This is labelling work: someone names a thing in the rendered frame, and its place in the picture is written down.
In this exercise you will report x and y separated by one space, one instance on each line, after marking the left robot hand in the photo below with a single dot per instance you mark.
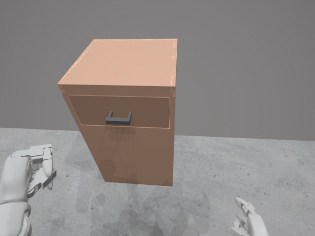
18 170

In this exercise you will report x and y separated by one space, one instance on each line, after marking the cabinet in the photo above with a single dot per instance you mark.
127 67

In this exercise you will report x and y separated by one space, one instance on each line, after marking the handle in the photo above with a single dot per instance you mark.
122 121

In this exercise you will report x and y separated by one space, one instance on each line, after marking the drawer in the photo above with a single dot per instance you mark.
147 111

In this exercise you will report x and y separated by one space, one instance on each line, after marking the right robot hand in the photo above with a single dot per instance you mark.
253 225

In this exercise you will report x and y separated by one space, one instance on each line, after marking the left robot forearm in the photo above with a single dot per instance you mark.
14 219

